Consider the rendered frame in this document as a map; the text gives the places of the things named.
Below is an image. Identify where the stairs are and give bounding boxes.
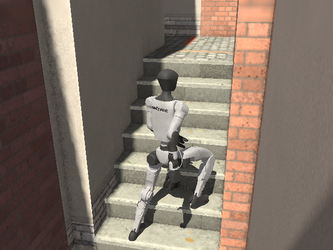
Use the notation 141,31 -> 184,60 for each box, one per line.
95,62 -> 233,250

